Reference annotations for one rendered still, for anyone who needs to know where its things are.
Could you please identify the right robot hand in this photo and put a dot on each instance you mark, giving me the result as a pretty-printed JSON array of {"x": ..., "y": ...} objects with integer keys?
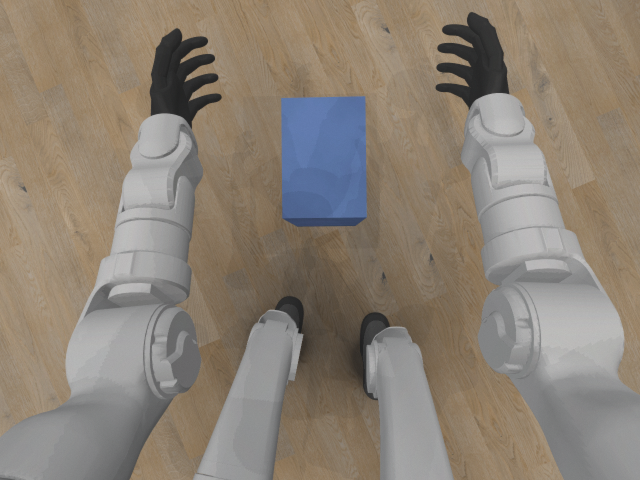
[{"x": 488, "y": 72}]

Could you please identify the robot thigh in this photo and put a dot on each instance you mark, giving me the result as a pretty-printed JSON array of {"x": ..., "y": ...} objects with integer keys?
[
  {"x": 411, "y": 442},
  {"x": 244, "y": 441}
]

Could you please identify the robot left thigh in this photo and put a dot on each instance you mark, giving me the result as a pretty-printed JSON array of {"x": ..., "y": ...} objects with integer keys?
[{"x": 244, "y": 441}]

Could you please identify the right robot forearm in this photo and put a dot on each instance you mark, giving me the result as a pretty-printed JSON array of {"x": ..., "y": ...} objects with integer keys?
[{"x": 523, "y": 230}]

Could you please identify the left robot hand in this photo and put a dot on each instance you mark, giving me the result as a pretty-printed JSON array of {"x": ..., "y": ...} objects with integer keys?
[{"x": 169, "y": 92}]

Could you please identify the left robot forearm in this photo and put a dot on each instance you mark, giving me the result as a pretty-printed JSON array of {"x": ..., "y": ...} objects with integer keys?
[{"x": 148, "y": 259}]

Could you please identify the robot right thigh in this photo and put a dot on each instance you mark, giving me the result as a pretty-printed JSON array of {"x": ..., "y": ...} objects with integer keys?
[{"x": 411, "y": 442}]

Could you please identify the carton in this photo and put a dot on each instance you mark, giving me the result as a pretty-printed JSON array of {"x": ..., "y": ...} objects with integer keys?
[{"x": 324, "y": 161}]

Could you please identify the robot left upper arm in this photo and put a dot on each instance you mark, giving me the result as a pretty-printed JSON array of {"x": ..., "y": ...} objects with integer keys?
[{"x": 125, "y": 365}]

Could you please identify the robot right upper arm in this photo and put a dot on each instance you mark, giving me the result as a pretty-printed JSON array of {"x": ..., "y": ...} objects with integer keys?
[{"x": 561, "y": 345}]

